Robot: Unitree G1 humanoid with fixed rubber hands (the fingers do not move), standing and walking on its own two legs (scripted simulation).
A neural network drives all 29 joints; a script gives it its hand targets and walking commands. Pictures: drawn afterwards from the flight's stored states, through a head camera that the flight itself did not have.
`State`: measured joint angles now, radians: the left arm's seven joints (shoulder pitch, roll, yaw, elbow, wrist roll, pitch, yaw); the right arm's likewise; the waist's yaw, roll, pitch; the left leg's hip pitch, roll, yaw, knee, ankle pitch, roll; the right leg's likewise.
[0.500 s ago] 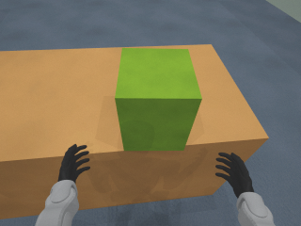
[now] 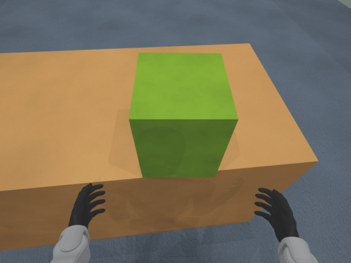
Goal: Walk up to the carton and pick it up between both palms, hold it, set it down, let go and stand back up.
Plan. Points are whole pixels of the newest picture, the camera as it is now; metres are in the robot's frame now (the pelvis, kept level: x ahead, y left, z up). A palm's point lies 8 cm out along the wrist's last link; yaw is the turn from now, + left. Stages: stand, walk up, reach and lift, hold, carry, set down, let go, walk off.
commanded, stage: set down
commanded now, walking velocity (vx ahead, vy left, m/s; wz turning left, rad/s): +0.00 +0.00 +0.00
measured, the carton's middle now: (179, 119) +0.44 +0.03 +0.05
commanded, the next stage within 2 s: let go in 0.98 s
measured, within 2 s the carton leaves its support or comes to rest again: neither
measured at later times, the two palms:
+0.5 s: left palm (79, 238) +0.16 +0.24 -0.07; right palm (279, 249) +0.18 -0.21 -0.06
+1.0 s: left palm (83, 238) +0.17 +0.24 -0.09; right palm (277, 256) +0.17 -0.22 -0.09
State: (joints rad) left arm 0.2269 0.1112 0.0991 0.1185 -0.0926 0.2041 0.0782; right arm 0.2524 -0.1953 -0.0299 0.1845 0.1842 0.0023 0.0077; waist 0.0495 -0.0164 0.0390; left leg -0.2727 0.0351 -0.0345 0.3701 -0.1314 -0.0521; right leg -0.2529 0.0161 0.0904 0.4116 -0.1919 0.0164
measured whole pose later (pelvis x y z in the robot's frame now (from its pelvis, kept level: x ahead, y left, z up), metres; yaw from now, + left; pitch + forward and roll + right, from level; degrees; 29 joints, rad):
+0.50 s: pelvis +0.01 +0.00 +0.00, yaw +0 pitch +2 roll +0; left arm 0.23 0.14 0.10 0.36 -0.09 0.14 0.07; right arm 0.25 -0.15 -0.03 0.46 0.15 -0.12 0.01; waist 0.04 -0.02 0.04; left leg -0.27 0.03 -0.03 0.37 -0.14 -0.05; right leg -0.25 0.01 0.09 0.41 -0.20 0.02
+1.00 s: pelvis +0.03 +0.00 +0.00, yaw +0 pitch +4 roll +0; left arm 0.23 0.16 0.10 0.49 -0.04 0.08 0.02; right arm 0.25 -0.14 -0.03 0.65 0.11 -0.25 0.00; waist 0.02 -0.02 0.04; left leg -0.27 0.03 -0.03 0.37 -0.17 -0.05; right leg -0.25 0.01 0.09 0.41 -0.23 0.02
